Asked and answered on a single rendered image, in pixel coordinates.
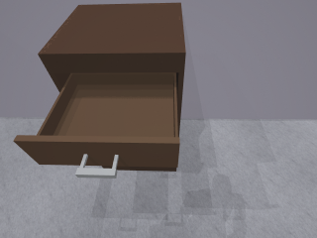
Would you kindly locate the handle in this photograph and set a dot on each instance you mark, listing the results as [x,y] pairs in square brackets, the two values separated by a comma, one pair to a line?
[97,173]

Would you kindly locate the drawer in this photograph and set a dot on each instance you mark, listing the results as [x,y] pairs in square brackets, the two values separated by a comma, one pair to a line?
[103,114]

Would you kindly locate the cabinet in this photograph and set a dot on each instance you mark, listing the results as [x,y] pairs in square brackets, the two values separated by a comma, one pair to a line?
[120,38]

